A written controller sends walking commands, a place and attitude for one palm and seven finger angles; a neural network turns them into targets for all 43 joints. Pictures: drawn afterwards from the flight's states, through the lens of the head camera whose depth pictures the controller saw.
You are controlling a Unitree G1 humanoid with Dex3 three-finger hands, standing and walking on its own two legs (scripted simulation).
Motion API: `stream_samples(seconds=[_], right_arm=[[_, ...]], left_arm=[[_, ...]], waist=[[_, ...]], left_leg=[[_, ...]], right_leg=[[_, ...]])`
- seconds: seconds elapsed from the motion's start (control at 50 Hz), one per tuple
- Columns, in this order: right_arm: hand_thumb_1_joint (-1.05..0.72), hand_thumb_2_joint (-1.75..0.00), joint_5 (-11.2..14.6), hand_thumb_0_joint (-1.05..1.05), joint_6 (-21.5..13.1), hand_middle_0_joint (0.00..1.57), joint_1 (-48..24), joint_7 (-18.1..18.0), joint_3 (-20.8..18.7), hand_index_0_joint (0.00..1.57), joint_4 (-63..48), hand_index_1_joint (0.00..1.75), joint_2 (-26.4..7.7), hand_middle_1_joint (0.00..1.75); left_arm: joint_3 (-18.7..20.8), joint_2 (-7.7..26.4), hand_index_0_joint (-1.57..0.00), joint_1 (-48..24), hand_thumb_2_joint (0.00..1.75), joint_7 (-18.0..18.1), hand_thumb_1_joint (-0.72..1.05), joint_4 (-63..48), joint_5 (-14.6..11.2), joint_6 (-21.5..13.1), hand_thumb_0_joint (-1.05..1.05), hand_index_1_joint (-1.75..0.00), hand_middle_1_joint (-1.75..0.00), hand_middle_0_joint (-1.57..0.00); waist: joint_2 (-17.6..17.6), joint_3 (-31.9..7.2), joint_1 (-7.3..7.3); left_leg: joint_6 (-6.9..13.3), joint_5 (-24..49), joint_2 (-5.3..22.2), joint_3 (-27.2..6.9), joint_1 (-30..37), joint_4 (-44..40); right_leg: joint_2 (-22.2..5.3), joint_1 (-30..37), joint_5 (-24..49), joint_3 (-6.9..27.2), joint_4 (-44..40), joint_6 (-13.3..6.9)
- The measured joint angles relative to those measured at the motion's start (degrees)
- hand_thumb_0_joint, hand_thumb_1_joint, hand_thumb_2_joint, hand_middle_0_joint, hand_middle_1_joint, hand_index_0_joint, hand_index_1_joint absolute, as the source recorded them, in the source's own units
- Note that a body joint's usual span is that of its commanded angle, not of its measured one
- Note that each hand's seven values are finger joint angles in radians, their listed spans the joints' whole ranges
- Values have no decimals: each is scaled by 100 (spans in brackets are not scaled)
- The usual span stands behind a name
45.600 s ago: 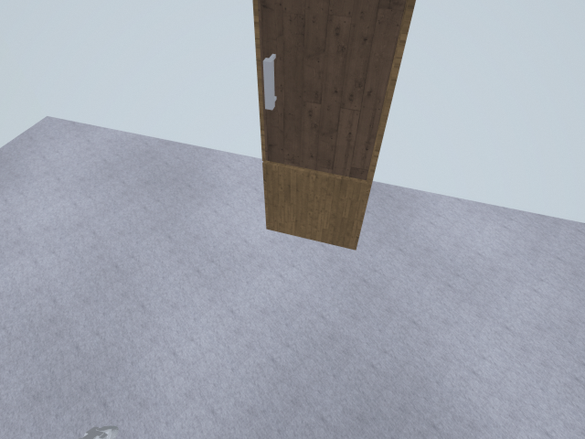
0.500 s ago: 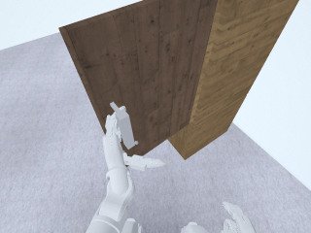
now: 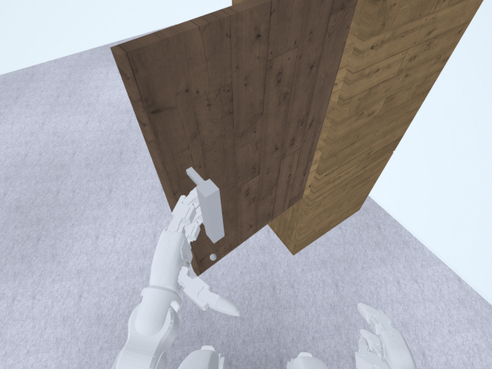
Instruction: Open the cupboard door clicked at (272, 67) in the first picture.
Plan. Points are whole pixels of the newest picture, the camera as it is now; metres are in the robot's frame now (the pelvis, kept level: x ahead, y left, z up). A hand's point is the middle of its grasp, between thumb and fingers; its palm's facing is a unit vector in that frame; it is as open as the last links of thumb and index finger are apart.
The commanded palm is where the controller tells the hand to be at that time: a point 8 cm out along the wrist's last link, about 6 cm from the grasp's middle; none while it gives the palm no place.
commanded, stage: slide the hand sideways off the handle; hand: left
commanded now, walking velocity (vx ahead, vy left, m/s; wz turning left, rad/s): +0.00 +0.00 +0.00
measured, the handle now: (204, 206) +0.37 +0.10 +0.05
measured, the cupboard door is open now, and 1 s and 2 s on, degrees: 95 95 95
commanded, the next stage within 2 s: draw the hand back to the body in 0.74 s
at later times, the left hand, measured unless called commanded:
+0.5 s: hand (174, 284) +0.23 +0.12 +0.05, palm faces -0.08 -1.00 -0.04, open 16.3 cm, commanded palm +0.21 +0.18 +0.05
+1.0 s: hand (155, 293) +0.21 +0.14 +0.07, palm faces -0.09 -0.99 -0.07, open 16.3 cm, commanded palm +0.19 +0.21 +0.08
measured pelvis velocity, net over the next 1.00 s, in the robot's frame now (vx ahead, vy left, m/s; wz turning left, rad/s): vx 0.00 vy -0.01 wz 0.01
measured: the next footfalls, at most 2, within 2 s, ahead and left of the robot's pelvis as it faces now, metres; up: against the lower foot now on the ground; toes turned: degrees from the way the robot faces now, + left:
none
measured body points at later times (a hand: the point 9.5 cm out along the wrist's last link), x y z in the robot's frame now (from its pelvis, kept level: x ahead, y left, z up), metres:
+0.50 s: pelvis +0.01 -0.01 -0.01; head +0.07 -0.02 +0.44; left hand +0.23 +0.17 +0.05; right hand +0.20 -0.23 -0.09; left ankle +0.02 +0.10 -0.67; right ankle +0.01 -0.13 -0.67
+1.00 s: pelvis +0.00 -0.01 -0.01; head +0.05 -0.02 +0.43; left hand +0.21 +0.19 +0.07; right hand +0.19 -0.24 -0.09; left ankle +0.02 +0.10 -0.67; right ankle +0.01 -0.13 -0.67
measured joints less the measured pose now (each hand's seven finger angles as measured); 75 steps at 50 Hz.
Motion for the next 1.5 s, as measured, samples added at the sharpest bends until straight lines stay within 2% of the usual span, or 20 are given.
stream_samples(seconds=[0.06,0.16,0.26,0.4,0.48,0.7,0.82,0.92,1.0,1.08,1.2,1.36,1.42,1.46,1.5], right_arm=[[-90,-90,0,2,52,20,-53,-1,11,20,-74,30,28,30],[-90,-90,36,2,56,20,-90,-79,46,20,-141,30,43,30],[-90,-90,45,2,-45,20,-95,-160,79,20,-149,30,41,30],[-90,-90,65,2,-118,20,-72,-231,62,20,-190,30,-6,30],[-90,-90,79,2,-160,20,-41,-277,35,20,-226,30,-49,30],[-90,-90,125,2,-263,20,48,-379,-6,20,-201,30,-109,30],[-90,-90,145,2,-354,20,51,-430,-16,20,-203,30,-120,30],[-90,-90,155,2,-417,20,38,-445,7,20,-224,30,-111,30],[-90,-90,197,2,-364,20,76,-474,48,20,-244,30,-54,30],[-90,-90,259,2,-305,20,164,-514,114,20,-230,30,-4,30],[-90,-90,306,2,-374,20,258,-565,190,20,-216,30,-84,30],[-90,-90,333,2,-601,20,213,-594,161,20,-120,30,-174,30],[-90,-90,254,2,-563,20,189,-687,160,20,-54,30,-115,30],[-90,-90,226,2,-522,20,160,-720,171,20,-29,30,-77,30],[-90,-90,205,2,-475,20,138,-739,185,20,-12,30,-53,30]], left_arm=[[26,142,-13,272,30,-75,-50,-292,23,47,-2,-30,-31,-13],[182,301,-14,746,30,-219,-50,-727,-183,199,-2,-30,-31,-14],[367,382,-14,1039,30,-437,-50,-1040,-356,144,-2,-30,-30,-15],[585,527,-15,1340,30,-847,-50,-1295,-525,220,-2,-30,-30,-15],[752,634,-15,1524,30,-948,-50,-1423,-646,291,-2,-30,-30,-15],[1219,834,-15,1918,30,-1326,-50,-1605,-968,212,-2,-30,-30,-15],[1264,884,-15,2031,30,-1476,-50,-1701,-1104,225,-2,-30,-30,-15],[1178,869,-15,1948,30,-1418,-50,-1853,-1061,282,-2,-30,-30,-15],[1228,986,-15,1955,30,-1325,-50,-2128,-1029,532,-2,-30,-30,-16],[1509,1100,-15,2049,30,-1296,-49,-2236,-1161,753,-2,-30,-31,-16],[1791,1164,-15,2201,30,-1504,-49,-2196,-1405,1008,-2,-30,-30,-16],[1944,1320,-15,2315,31,-1731,-46,-2482,-1534,1156,-2,-30,-30,-16],[1894,1495,-15,2407,33,-923,-41,-2831,-879,1472,-2,-30,-31,-16],[1862,1485,-16,2538,35,-397,-36,-3026,-575,1668,-1,-30,-31,-16],[1831,1446,-16,2660,38,-19,-31,-3145,-357,1820,-1,-30,-31,-17]], waist=[[19,27,20],[105,43,69],[130,10,104],[117,-35,89],[136,-35,69],[143,-101,57],[175,-101,48],[196,-85,56],[223,-54,59],[255,-97,47],[287,-103,46],[263,-8,110],[207,-4,211],[217,28,212],[248,86,217]], left_leg=[[-11,-70,19,-24,-39,96],[-27,-123,32,-77,-42,137],[-52,-162,36,-139,-116,199],[-97,-237,57,-196,-243,339],[-119,-268,76,-221,-272,394],[-170,-321,129,-290,-385,542],[-172,-327,135,-321,-438,616],[-162,-325,132,-323,-477,673],[-151,-277,135,-297,-261,521],[-146,-182,143,-277,81,213],[-131,-67,140,-292,521,-166],[-108,9,140,-297,1001,-484],[-103,91,141,-209,1278,-757],[-85,177,129,-171,1485,-987],[-63,257,115,-139,1685,-1197]], right_leg=[[18,-24,-60,-21,72,-9],[32,6,-107,-73,76,-20],[37,-40,-159,-132,122,-41],[57,-153,-248,-183,262,-83],[76,-177,-281,-204,313,-105],[129,-268,-330,-264,431,-154],[138,-299,-327,-291,476,-157],[135,-332,-319,-290,522,-152],[143,-127,-263,-267,371,-142],[159,213,-155,-254,52,-129],[170,689,-15,-277,-386,-104],[183,1206,103,-288,-780,-76],[186,1433,194,-205,-1015,-55],[180,1626,285,-174,-1236,-38],[171,1819,373,-146,-1447,-26]])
